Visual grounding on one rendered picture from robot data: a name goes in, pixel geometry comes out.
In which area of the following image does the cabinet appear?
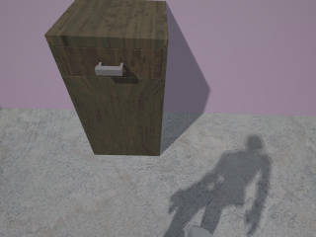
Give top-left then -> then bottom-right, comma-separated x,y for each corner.
44,0 -> 169,156

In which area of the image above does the handle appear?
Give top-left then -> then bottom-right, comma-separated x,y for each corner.
95,62 -> 123,76

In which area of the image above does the right robot thigh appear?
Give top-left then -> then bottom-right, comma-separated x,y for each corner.
183,226 -> 212,237

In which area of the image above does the drawer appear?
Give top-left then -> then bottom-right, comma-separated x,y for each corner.
55,45 -> 162,78

